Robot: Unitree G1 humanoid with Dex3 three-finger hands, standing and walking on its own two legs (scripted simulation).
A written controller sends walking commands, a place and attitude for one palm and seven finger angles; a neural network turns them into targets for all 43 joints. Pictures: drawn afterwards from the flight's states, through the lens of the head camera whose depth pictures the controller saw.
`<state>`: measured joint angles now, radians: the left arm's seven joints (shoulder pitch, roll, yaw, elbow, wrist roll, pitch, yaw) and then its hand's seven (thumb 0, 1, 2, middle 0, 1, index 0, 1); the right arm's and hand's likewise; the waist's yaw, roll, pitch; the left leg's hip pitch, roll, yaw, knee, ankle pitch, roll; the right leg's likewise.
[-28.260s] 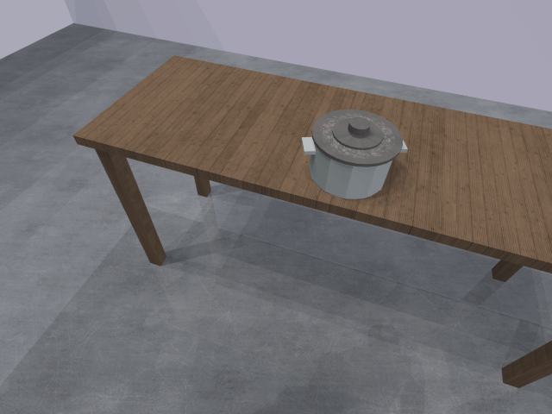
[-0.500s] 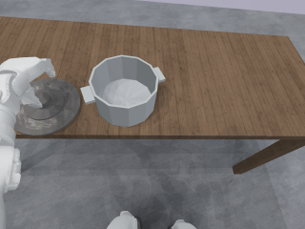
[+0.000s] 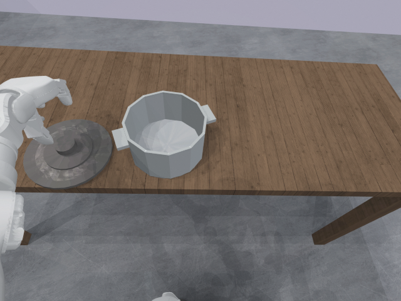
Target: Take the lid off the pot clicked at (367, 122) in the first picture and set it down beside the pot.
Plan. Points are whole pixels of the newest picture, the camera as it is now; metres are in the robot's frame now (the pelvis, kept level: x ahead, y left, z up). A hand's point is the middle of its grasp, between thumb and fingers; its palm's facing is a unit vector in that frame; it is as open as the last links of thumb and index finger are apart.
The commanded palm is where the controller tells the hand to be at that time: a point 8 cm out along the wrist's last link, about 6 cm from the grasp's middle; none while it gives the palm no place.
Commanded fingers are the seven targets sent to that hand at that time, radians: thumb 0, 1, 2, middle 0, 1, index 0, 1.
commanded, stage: raise the empty hand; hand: left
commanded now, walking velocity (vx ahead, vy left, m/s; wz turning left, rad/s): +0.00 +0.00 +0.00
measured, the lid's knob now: (65, 145) +0.47 +0.32 -0.03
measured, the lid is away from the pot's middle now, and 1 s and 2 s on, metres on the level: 0.24 0.24 0.24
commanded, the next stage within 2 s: draw the hand back to the body in 0.60 s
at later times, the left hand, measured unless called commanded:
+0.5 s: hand (29, 94) +0.46 +0.31 +0.14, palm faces -0.38 -0.08 -0.92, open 11.1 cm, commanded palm +0.48 +0.30 +0.20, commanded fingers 0.00 0.00 0.62 -0.34 -0.88 -0.34 -0.88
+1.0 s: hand (35, 101) +0.44 +0.30 +0.14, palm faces -0.36 -0.06 -0.93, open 11.1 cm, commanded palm +0.42 +0.29 +0.20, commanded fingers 0.00 0.00 0.62 -0.34 -0.88 -0.34 -0.88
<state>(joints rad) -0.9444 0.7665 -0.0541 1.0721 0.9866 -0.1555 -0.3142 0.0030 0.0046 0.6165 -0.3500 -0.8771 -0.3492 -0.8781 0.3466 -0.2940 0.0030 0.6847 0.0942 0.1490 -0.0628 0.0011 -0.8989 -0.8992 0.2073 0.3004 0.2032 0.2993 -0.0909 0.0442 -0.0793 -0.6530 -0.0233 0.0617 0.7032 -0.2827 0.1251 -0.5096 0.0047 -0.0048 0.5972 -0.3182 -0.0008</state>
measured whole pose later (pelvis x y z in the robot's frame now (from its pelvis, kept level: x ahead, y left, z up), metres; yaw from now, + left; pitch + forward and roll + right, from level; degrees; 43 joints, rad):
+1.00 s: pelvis +0.01 -0.02 +0.01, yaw +1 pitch +10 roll -3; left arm -0.84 0.80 0.01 0.84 0.93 -0.16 -0.42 0.00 0.01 0.62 -0.35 -0.88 -0.35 -0.88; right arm 0.28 -0.29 0.00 0.63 0.10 0.22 -0.03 0.00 -0.90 -0.90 0.21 0.30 0.20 0.30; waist -0.07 0.05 -0.04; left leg -0.52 -0.03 0.04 0.58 -0.24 0.10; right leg -0.38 0.00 -0.02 0.49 -0.29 0.02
